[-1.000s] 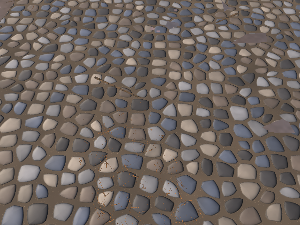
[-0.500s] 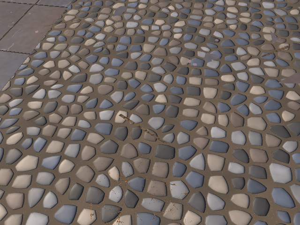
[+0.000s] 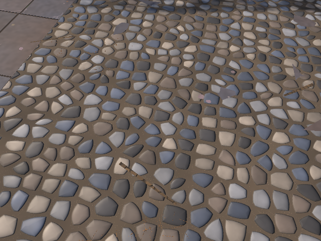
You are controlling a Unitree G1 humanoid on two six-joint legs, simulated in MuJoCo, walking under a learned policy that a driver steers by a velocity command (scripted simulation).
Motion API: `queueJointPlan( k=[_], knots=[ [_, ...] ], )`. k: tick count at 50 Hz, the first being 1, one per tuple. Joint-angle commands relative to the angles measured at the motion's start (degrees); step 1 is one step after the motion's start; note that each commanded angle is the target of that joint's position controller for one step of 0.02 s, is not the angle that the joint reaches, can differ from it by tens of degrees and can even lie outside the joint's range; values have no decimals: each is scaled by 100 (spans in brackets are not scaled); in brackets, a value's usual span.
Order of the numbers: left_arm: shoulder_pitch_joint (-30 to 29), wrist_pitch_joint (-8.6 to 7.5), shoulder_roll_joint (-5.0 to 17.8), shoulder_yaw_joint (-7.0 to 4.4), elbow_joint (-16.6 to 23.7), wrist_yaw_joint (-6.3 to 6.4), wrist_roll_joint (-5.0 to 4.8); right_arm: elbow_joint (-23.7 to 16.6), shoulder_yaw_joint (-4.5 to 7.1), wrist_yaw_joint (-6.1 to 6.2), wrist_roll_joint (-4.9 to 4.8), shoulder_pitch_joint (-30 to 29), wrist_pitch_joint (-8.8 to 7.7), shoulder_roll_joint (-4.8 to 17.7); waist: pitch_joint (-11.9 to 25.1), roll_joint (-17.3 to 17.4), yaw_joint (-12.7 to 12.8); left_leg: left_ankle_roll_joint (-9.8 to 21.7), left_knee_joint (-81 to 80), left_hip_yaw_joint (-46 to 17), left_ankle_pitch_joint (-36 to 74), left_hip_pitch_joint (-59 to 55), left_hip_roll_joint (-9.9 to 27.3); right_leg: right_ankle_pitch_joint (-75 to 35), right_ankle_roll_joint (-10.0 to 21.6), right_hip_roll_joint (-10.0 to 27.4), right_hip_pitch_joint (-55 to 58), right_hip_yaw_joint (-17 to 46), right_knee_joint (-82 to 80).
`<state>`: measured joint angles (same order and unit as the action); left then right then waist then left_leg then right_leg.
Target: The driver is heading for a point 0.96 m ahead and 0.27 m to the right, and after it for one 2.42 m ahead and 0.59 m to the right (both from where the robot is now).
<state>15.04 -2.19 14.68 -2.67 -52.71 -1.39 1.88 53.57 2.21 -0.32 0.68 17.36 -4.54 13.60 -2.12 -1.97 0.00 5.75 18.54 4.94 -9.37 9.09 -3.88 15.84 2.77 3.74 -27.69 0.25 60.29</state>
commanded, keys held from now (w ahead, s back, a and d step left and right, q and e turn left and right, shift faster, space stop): w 0.02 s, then w+e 0.76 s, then w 0.22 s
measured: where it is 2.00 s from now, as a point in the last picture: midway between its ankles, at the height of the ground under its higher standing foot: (218, 170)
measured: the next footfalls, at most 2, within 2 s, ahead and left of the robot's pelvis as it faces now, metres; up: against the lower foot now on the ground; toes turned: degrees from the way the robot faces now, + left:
right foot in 0.36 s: +0.34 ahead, -0.12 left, +0.00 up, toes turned -12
left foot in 0.88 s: +0.68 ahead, -0.05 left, +0.00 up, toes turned -26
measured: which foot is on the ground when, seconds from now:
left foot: down 0.00-0.38, up 0.40-0.86, down 0.88-1.00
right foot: up 0.00-0.34, down 0.36-0.88, up 0.90-1.00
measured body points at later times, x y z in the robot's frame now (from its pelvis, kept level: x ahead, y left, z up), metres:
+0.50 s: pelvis +0.27 -0.06 -0.01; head +0.30 -0.07 +0.44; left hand +0.41 +0.19 -0.14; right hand +0.28 -0.32 -0.15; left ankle +0.21 +0.09 -0.65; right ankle +0.30 -0.11 -0.75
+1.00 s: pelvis +0.56 -0.09 -0.01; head +0.58 -0.09 +0.44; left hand +0.69 +0.16 -0.15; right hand +0.57 -0.39 -0.12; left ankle +0.65 -0.03 -0.75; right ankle +0.39 -0.13 -0.66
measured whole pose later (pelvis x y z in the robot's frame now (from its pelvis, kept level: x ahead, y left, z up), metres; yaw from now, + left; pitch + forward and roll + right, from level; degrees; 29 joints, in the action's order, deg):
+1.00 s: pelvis +0.56 -0.09 -0.01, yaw -27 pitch +0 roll +0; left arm 20.4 -2.8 16.5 -3.8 -51.1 -0.3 1.2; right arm 45.8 2.0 -0.2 1.9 8.9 -3.9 14.5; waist -2.3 -1.6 2.3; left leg 2.6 28.4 2.0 -9.9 19.0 -1.8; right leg 22.0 4.9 -5.3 -16.3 5.0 62.3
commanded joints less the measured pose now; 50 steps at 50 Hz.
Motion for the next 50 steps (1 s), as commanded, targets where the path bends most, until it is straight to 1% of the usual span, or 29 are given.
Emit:
queueJointPlan(
  k=[1,6,12,15,16,17,18,19,20,21,22,23,24,26,28,31,34,38,39,41,42,43,44,45,46,47,48,49,50],
  knots=[
    [52,66,241,-55,227,-58,31,-81,126,16,-43,259,-138,638,-104,509,106,649,-1256,-1290,930,-240,1527,-550,-155,261,-700,-16,-241],
    [-854,49,147,1,487,-81,-72,126,98,39,17,633,-140,583,-333,483,-109,421,-1359,-564,1354,-537,1429,-1423,-156,98,-1047,10,-1314],
    [-1634,-1,86,78,807,-105,-29,384,62,157,64,1020,-133,548,-478,495,-298,278,-1025,42,2558,-1384,1656,-1460,167,-123,-911,-469,-2393],
    [-1297,-23,180,20,773,-74,-5,406,97,230,83,877,-89,737,-185,665,-55,171,-21,331,4877,-1784,1754,-689,496,-525,-237,-822,-2620],
    [-863,-36,266,-32,655,-51,4,398,119,242,98,821,-49,818,86,727,133,145,709,423,5580,-1831,1762,-404,640,-738,235,-923,-2678],
    [-163,-67,388,-112,443,-34,25,365,139,241,94,772,0,887,478,722,411,88,1736,522,5538,-1629,1726,-409,800,-908,1046,-914,-2958],
    [770,-94,693,-254,182,10,107,237,135,234,61,638,9,903,952,515,848,-49,3158,603,4403,-629,1612,-440,1099,-574,2455,-281,-3239],
    [1230,-62,1410,-475,203,94,144,-123,36,128,-78,843,-44,423,1672,-704,767,-357,5538,715,827,1632,778,-428,1966,1163,4352,2399,-3363],
    [1041,13,1411,-477,200,66,-77,-280,118,80,-1,492,-102,678,1915,-573,654,-394,6493,-388,-2002,2797,47,-810,2331,1687,4650,4328,-4230],
    [639,47,1293,-455,195,80,-174,-451,120,43,40,-23,-152,686,1016,-141,513,-339,6353,-799,-1456,3305,524,-673,2100,1463,3973,3344,-4339],
    [324,48,948,-378,236,89,-172,-503,101,27,9,-143,-211,659,459,178,334,-348,5844,-742,-999,3157,750,-953,1839,1272,3144,2740,-4529],
    [98,34,735,-321,260,104,-162,-479,112,35,36,-133,-182,614,89,370,96,-398,5358,-727,-876,2848,902,-1408,1588,968,2477,2267,-4666],
    [-28,6,605,-276,259,132,-197,-494,102,40,132,-55,-76,570,-10,315,-93,-505,5013,-725,-845,2477,988,-1777,1442,696,1992,1883,-4756],
    [42,-100,636,-266,258,129,-205,-526,85,3,220,14,127,446,113,174,-200,-669,4631,-630,-793,2165,990,-2224,1402,438,1688,1549,-4806],
    [226,-147,819,-313,232,123,-205,-677,81,-24,217,-265,216,416,79,87,-173,-806,4178,-524,-485,2303,994,-2275,1383,292,1575,1422,-4899],
    [596,-128,853,-327,211,116,-198,-993,80,-39,188,-1081,240,456,-91,-36,102,-934,3301,-475,195,2740,985,-2129,1220,187,1760,1509,-4971],
    [923,-96,870,-338,204,128,-184,-1207,47,-71,151,-1645,225,456,-44,-130,356,-929,2597,-512,707,2892,857,-2278,1078,152,2211,1612,-4813],
    [1218,-67,923,-345,216,183,-113,-1494,-7,-98,100,-2249,157,504,-40,-179,565,-841,1900,-531,748,2882,628,-2820,1042,267,2768,1859,-4449],
    [1211,-65,960,-354,240,204,-95,-1551,-9,-97,88,-2293,133,545,-37,-207,550,-793,1722,-570,669,2757,582,-2942,1003,319,2847,1952,-4333],
    [997,-86,1022,-362,305,253,-81,-1490,12,-90,84,-1912,80,656,19,-278,309,-618,1257,-583,480,2033,506,-3191,810,403,2789,1974,-4127],
    [866,-112,1057,-363,334,250,-75,-1365,54,-61,82,-1495,49,750,143,-299,123,-499,1119,-518,276,1350,376,-3710,696,385,2641,1931,-3839],
    [807,-145,1068,-355,325,224,-88,-1141,117,-9,95,-811,0,858,457,-142,-186,-366,849,-410,245,482,237,-4194,586,198,2564,1767,-3110],
    [832,-193,940,-311,325,179,-121,-973,189,59,161,-48,-76,1055,959,157,-538,-157,672,-746,170,-670,633,-3718,464,-142,2114,1476,-1976],
    [1142,-237,455,-180,495,150,-232,-974,281,142,283,710,-88,1520,1807,946,-638,241,509,-2604,-846,-2053,2089,-1653,292,-625,1060,984,-279],
    [1820,-206,395,-177,456,137,-262,-815,395,93,243,624,12,1826,1965,2073,-219,844,-302,-4920,-941,-2441,2883,1543,191,-1261,-212,627,763],
    [1470,-129,731,-206,307,180,-72,-922,287,46,120,118,64,1209,1047,909,-102,764,-368,-4561,-1778,-1671,2643,1073,261,-772,-624,815,1134],
    [919,-128,709,-200,386,123,-33,-983,191,15,67,-274,56,803,410,373,-122,652,-468,-3619,-1552,-907,2325,580,241,-606,-580,778,943],
    [675,-127,608,-174,469,86,-38,-960,140,6,103,-450,41,651,191,357,-42,514,-591,-2962,-911,-529,2035,337,217,-451,-488,719,679],
    [568,-90,585,-170,507,50,19,-865,115,23,91,-372,6,608,83,577,0,453,-657,-2492,-246,-322,1838,276,172,-356,-399,662,481]
  ],
)
Velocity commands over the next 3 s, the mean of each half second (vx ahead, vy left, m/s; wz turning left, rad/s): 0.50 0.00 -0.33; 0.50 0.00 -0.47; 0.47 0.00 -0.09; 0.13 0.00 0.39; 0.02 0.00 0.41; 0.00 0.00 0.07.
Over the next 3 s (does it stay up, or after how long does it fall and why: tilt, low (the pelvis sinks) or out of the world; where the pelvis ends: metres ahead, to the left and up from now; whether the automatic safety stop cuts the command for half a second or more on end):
stays up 0.82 -0.29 0.00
